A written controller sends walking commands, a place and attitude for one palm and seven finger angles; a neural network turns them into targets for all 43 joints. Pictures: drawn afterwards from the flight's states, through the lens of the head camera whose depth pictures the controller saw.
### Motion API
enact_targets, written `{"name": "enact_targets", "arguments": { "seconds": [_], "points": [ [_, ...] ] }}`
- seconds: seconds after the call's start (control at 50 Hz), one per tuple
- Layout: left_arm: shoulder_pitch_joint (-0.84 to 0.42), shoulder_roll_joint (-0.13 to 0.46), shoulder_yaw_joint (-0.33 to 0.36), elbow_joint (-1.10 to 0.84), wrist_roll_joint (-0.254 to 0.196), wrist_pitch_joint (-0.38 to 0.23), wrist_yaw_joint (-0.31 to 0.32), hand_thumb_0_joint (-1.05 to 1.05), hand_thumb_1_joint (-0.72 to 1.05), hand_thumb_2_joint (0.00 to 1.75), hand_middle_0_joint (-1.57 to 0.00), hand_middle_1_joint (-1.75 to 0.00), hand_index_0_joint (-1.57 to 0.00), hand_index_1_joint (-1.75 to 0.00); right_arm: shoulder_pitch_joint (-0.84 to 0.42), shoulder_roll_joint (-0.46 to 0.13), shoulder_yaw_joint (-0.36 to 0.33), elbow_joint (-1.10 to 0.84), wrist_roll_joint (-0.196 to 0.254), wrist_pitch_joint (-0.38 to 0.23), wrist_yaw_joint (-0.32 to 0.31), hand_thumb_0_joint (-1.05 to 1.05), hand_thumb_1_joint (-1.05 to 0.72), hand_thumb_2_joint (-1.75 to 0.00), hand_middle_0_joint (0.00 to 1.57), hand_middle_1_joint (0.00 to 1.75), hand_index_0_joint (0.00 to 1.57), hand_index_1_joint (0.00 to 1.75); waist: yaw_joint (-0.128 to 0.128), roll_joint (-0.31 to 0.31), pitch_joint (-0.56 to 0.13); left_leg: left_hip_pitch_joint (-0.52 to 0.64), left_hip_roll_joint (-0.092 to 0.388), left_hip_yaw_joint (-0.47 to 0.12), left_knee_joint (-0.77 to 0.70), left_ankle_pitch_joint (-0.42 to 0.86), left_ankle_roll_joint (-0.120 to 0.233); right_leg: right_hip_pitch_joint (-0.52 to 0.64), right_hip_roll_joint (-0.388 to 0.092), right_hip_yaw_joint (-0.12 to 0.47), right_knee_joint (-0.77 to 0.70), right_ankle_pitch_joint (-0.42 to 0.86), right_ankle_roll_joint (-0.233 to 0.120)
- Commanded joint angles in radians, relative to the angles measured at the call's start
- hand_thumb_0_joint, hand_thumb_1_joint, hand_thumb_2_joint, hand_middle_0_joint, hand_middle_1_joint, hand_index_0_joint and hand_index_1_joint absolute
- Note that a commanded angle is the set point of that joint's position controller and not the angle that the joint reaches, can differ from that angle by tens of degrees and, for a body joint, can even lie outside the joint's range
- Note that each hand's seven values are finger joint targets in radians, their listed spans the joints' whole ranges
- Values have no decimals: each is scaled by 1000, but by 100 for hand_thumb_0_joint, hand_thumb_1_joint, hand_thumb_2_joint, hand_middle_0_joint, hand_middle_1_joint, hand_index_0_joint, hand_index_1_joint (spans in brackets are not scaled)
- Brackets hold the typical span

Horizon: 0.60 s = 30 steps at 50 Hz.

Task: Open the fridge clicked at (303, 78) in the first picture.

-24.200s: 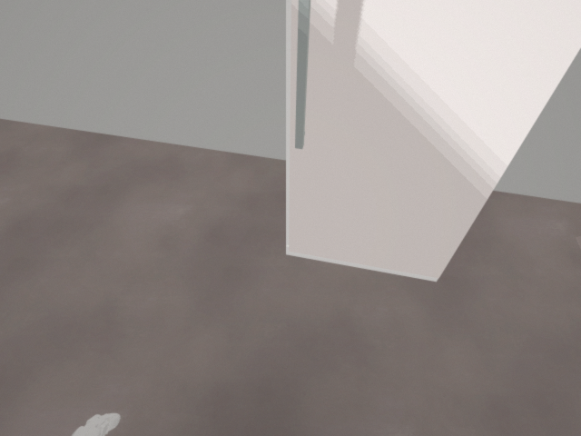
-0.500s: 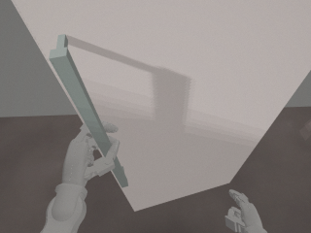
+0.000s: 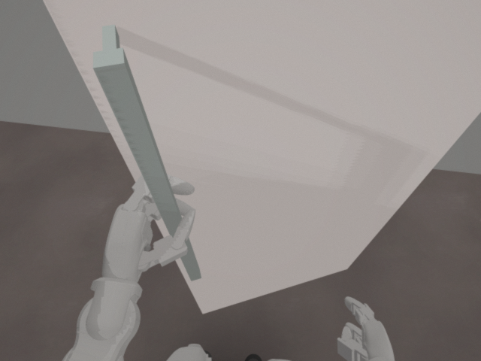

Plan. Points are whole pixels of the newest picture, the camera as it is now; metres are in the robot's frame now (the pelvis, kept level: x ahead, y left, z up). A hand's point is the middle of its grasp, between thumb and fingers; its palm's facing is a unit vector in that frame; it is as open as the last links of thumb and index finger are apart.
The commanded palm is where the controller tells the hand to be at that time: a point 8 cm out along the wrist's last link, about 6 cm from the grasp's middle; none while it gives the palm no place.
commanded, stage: walk backward, drawing the door open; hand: left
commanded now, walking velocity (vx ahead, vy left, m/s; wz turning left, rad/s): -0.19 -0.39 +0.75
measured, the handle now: (170, 205) +0.31 +0.11 +0.12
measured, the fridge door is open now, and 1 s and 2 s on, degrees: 25 42 63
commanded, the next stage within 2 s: stop walking and hold the door back in 1.52 s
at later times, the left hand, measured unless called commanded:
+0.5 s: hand (211, 279) +0.20 +0.04 +0.12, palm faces +0.42 -0.89 -0.19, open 6.3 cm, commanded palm +0.15 +0.08 +0.13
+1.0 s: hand (263, 339) +0.14 -0.02 +0.13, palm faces +0.82 -0.50 -0.28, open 6.3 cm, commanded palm +0.08 -0.01 +0.13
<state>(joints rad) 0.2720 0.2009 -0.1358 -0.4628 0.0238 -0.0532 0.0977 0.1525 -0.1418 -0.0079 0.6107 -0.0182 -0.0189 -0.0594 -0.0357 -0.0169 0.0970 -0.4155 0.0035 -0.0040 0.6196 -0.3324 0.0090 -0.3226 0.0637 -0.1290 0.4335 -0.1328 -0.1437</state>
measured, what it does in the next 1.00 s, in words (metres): steps to the right, turning left: left foot, then right foot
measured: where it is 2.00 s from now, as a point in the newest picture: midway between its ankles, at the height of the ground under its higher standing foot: outside the picture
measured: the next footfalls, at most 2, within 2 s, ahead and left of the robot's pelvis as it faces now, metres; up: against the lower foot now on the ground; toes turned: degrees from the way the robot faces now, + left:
left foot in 0.10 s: +0.02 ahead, +0.11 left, +0.00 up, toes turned +8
right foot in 0.36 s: +0.07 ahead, -0.30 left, +0.00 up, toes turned +16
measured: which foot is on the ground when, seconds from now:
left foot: up 0.00-0.08, down 0.10-0.36, up 0.38-0.54, down 0.56-0.86, up 0.88-1.00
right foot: down 0.00-0.10, up 0.12-0.34, down 0.36-0.56, up 0.58-0.86, down 0.88-1.00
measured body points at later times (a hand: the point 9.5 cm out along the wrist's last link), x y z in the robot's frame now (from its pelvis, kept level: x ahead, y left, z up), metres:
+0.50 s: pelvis -0.02 -0.19 -0.01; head +0.07 -0.15 +0.43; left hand +0.18 +0.09 +0.14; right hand +0.24 -0.34 -0.11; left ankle -0.06 -0.08 -0.68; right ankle +0.04 -0.31 -0.74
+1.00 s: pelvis +0.06 -0.37 -0.01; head +0.12 -0.31 +0.43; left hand +0.09 +0.01 +0.14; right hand +0.35 -0.43 -0.11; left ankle -0.03 -0.27 -0.66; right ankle +0.16 -0.47 -0.74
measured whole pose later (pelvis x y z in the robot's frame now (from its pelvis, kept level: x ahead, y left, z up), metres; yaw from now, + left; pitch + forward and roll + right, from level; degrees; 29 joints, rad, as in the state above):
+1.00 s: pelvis +0.06 -0.37 -0.01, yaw +42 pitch +0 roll +0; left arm 0.15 0.28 0.27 -0.37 -0.05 -0.08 0.12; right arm 0.08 -0.19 -0.03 0.65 0.00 -0.09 -0.08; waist -0.02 0.00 0.19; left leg -0.52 0.02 -0.01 1.14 -0.59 -0.04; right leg -0.28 -0.09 -0.07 0.60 -0.31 0.03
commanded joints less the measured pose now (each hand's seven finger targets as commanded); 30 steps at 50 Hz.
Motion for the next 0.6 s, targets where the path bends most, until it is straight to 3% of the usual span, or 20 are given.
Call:
{"name": "enact_targets", "arguments": {
  "seconds": [0.0, 0.04, 0.06, 0.08, 0.1, 0.12, 0.18, 0.2, 0.3, 0.32, 0.34, 0.36, 0.38, 0.42, 0.48, 0.5, 0.52, 0.54, 0.56, 0.58],
  "points": [
    [-180, 57, 95, -292, 30, -91, -5, 0, 90, 90, -45, -140, -45, -140, 1, -57, -40, -121, 2, -109, -14, 0, -90, -90, 20, 30, 20, 30, -20, -124, -268, 162, -16, 143, 253, -138, -6, 2, -229, 45, -198, 7, 169],
    [-230, 52, 76, -306, 29, -110, -26, 0, 90, 90, -45, -140, -45, -140, 64, -53, -32, -102, 10, -151, -22, 0, -90, -90, 20, 30, 20, 30, -75, -76, -239, 357, 6, 147, -79, -53, 20, -100, -95, -79, -3, 206, 289],
    [-247, 37, 57, -296, 10, -124, -33, 0, 90, 90, -45, -140, -45, -140, 92, -85, -40, -99, 15, -176, -27, 0, -90, -90, 20, 30, 20, 30, -126, 137, -222, 498, 145, -81, -446, 97, 102, -260, -9, -81, 432, 156, 373],
    [-210, 38, 54, -271, 10, -148, -31, 0, 90, 90, -45, -140, -45, -140, -20, -153, -43, -160, -28, -182, -21, 0, -90, -90, 20, 30, 20, 30, -55, 428, -223, 419, 551, -683, -478, 382, 221, -408, -33, 128, 886, -364, 291],
    [-223, 72, 87, -262, 36, -169, -36, 0, 90, 90, -45, -140, -45, -140, -40, -145, -34, -151, -36, -167, -19, 0, -90, -90, 20, 30, 20, 30, -17, 209, -221, 349, 624, -799, -382, 571, 259, -373, -77, 316, 981, -371, 202],
    [-310, 103, 115, -347, 38, -172, -39, 0, 90, 90, -45, -140, -45, -140, -113, -203, -57, -163, -28, -154, -13, 0, -90, -90, 20, 30, 20, 30, 9, 83, -199, 422, 612, -678, -353, 668, 251, -437, -92, 333, 899, -362, 183],
    [-263, 25, 104, -326, 4, -168, -40, 0, 90, 90, -45, -140, -45, -140, -105, -165, -62, -141, -12, -179, 2, 0, -90, -90, 20, 30, 20, 30, 37, 170, -189, 198, 331, -244, -256, 340, 117, -140, -116, 226, 529, -238, 176],
    [-279, 9, 91, -285, -6, -155, -28, 0, 90, 90, -45, -140, -45, -140, -110, -161, -60, -136, -1, -182, 5, 0, -90, -90, 20, 30, 20, 30, 28, 212, -185, 85, 267, -192, -282, 212, 79, 29, -86, 162, 400, -208, 180],
    [-334, 69, 141, -287, -6, -150, -15, 0, 90, 90, -45, -140, -45, -140, -77, -132, -57, -143, 36, -167, 6, 0, -90, -90, 20, 30, 20, 30, 11, 192, -219, 63, 102, -132, -165, -91, 35, 227, -17, 32, -18, -203, 209],
    [-331, 98, 166, -301, -6, -155, -13, 0, 90, 90, -45, -140, -45, -140, -55, -102, -52, -133, 40, -167, 9, 0, -90, -90, 20, 30, 20, 30, 6, 36, -245, 128, 12, -40, 22, -48, -7, 174, -90, 71, -124, -117, 176],
    [-317, 171, 235, -317, -7, -151, -7, 0, 90, 90, -45, -140, -45, -140, -62, -67, -48, -133, 39, -156, 10, 0, -90, -90, 20, 30, 20, 30, 2, -191, -262, 11, -50, 56, 279, -150, -46, 183, -257, 192, -124, 87, 101],
    [-316, 217, 305, -349, -12, -160, -3, 0, 90, 90, -45, -140, -45, -140, -98, -48, -38, -142, 35, -165, 0, 0, -90, -90, 20, 30, 20, 30, 46, -263, -272, -107, -52, 49, 547, -284, -36, 179, -382, 274, -81, 369, 18],
    [-295, 202, 320, -327, -16, -161, 3, 0, 90, 90, -45, -140, -45, -140, -111, -65, -48, -126, 29, -165, -7, 0, -90, -90, 20, 30, 20, 30, 66, -245, -334, -85, -11, -24, 677, -309, -11, 179, -451, 298, -55, 376, -35],
    [-301, 150, 287, -345, -17, -163, -8, 0, 90, 90, -45, -140, -45, -140, -120, -70, -47, -132, 14, -158, -21, 0, -90, -90, 20, 30, 20, 30, 39, -189, -281, -87, 42, 7, 605, -290, -22, 234, -398, 216, 66, 559, -62],
    [-289, 113, 269, -289, -51, -162, -9, 0, 90, 90, -45, -140, -45, -140, -104, -74, -24, -126, 8, -143, -33, 0, -90, -90, 20, 30, 20, 30, -3, -88, -259, 86, 18, 105, 62, -24, -41, 213, -290, 18, 230, 490, 41],
    [-258, 122, 281, -284, -57, -162, -14, 0, 90, 90, -45, -140, -45, -140, -65, -93, -33, -126, 6, -143, -39, 0, -90, -90, 20, 30, 20, 30, -18, -28, -290, 252, 11, 86, -133, 126, -35, 116, -232, -13, 384, 366, 83],
    [-288, 100, 248, -308, -62, -168, -21, 0, 90, 90, -45, -140, -45, -140, -49, -134, -59, -136, 1, -151, -43, 0, -90, -90, 20, 30, 20, 30, -41, 123, -288, 538, 223, -237, -279, 473, 42, -230, -147, 4, 612, -68, 153],
    [-334, 101, 227, -343, -44, -187, -22, 0, 90, 90, -45, -140, -45, -140, -48, -163, -64, -139, -8, -165, -32, 0, -90, -90, 20, 30, 20, 30, 0, 304, -349, 660, 528, -713, -300, 958, 134, -389, -63, 117, 778, -517, 200],
    [-380, 150, 254, -334, -6, -208, -25, 0, 90, 90, -45, -140, -45, -140, -37, -162, -54, -123, -13, -172, -15, 0, -90, -90, 20, 30, 20, 30, -9, 110, -358, 660, 562, -710, -268, 906, 205, -387, -90, 233, 821, -444, 180],
    [-379, 136, 266, -295, -23, -208, -12, 0, 90, 90, -45, -140, -45, -140, -70, -192, -64, -150, 5, -155, -13, 0, -90, -90, 20, 30, 20, 30, -4, 82, -303, 619, 545, -680, -300, 801, 218, -431, -77, 216, 810, -422, 183]
  ]
}}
